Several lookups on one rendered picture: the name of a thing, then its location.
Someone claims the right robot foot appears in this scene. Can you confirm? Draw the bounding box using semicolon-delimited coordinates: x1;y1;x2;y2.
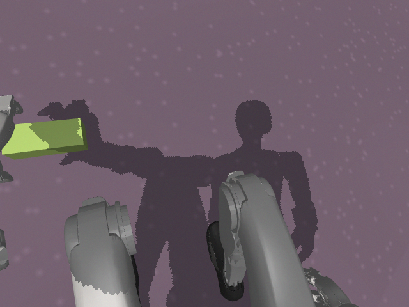
206;221;244;301

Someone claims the left robot foot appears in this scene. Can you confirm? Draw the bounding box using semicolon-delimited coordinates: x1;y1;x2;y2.
131;255;141;303

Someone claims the right robot hand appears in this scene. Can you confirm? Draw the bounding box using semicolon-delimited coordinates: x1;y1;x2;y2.
303;267;351;307

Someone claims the carton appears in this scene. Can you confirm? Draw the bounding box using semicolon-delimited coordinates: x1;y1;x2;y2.
2;118;88;160

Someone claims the left robot hand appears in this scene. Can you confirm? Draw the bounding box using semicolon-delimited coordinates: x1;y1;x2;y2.
0;95;23;183

